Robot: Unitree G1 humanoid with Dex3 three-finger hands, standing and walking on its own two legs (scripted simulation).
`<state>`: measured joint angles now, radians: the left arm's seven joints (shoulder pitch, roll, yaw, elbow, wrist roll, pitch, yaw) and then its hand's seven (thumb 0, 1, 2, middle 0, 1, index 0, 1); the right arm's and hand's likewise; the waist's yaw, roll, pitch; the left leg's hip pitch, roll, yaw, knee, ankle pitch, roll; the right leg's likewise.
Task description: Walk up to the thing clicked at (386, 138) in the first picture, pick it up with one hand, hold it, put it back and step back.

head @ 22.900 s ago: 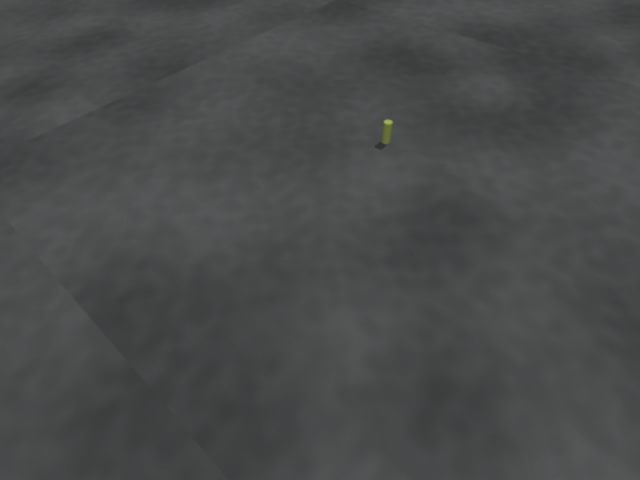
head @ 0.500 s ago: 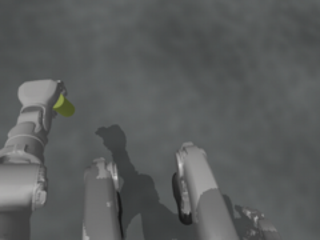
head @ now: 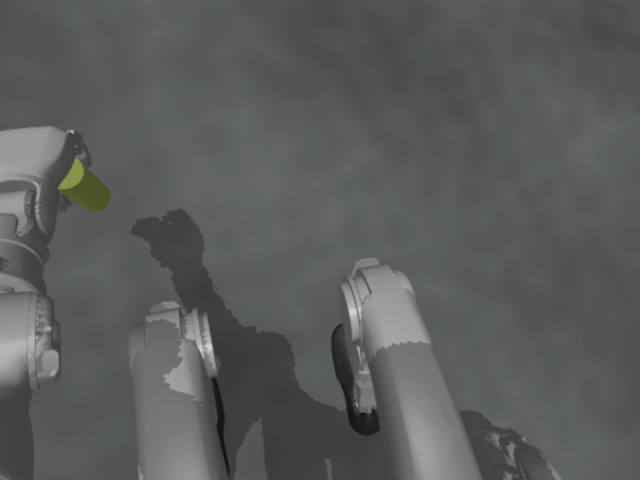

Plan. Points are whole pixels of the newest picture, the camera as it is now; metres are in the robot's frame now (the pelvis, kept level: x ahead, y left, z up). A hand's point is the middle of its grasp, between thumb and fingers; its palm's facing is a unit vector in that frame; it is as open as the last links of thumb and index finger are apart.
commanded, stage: crouch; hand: left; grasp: from above
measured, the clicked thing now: (80, 185) +0.50 +0.24 -0.20
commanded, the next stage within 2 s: lower in 0.34 s
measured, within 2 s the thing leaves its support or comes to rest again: rests again in 1.32 s
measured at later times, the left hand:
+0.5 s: hand (57, 188) +0.50 +0.27 -0.19, palm faces -0.46 -0.02 -0.89, open 7.2 cm
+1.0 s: hand (73, 195) +0.51 +0.27 -0.25, palm faces -0.46 -0.03 -0.89, open 7.2 cm
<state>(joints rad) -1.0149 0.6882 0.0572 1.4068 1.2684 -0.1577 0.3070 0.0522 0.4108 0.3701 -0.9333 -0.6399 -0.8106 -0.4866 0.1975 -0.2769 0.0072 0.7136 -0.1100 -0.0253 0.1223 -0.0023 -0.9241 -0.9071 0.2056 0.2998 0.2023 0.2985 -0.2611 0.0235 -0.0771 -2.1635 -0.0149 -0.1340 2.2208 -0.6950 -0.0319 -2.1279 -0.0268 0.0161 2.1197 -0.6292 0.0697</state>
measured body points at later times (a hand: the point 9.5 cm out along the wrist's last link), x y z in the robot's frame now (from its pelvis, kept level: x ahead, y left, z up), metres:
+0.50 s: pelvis +0.00 +0.01 -0.03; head +0.25 +0.07 +0.34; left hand +0.52 +0.27 -0.14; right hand +0.01 -0.27 -0.12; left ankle +0.07 +0.13 -0.36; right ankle +0.11 -0.15 -0.35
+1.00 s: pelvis +0.00 +0.01 -0.06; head +0.27 +0.08 +0.29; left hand +0.53 +0.27 -0.20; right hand +0.00 -0.26 -0.14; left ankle +0.07 +0.13 -0.36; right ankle +0.11 -0.15 -0.35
